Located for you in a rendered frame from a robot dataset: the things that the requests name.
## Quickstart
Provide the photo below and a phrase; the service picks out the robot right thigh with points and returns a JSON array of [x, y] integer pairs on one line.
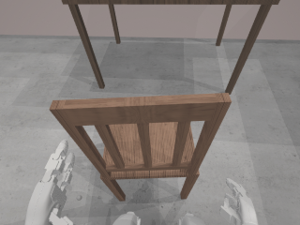
[[189, 220]]

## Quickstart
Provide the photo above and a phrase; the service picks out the robot thigh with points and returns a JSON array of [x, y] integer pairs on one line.
[[189, 220], [128, 219]]

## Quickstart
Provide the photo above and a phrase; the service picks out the chair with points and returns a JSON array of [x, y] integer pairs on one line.
[[144, 137]]

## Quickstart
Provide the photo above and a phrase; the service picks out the robot left hand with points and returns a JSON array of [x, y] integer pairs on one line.
[[51, 190]]

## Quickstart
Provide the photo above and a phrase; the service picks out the robot right hand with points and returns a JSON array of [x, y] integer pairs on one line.
[[240, 211]]

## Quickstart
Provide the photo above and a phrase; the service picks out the table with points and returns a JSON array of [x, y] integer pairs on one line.
[[251, 38]]

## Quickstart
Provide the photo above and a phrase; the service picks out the robot left thigh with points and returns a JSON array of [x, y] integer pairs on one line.
[[128, 219]]

